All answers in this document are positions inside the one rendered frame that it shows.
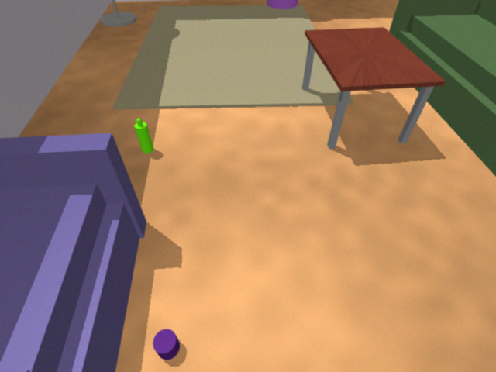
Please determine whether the floor lamp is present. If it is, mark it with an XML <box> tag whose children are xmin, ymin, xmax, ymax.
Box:
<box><xmin>100</xmin><ymin>0</ymin><xmax>136</xmax><ymax>27</ymax></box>

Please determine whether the coffee table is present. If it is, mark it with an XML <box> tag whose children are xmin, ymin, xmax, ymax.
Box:
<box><xmin>302</xmin><ymin>27</ymin><xmax>446</xmax><ymax>149</ymax></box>

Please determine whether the sofa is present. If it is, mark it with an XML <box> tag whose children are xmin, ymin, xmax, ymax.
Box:
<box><xmin>389</xmin><ymin>0</ymin><xmax>496</xmax><ymax>176</ymax></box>

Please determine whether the armchair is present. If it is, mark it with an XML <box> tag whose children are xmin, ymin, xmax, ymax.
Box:
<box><xmin>0</xmin><ymin>133</ymin><xmax>146</xmax><ymax>372</ymax></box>

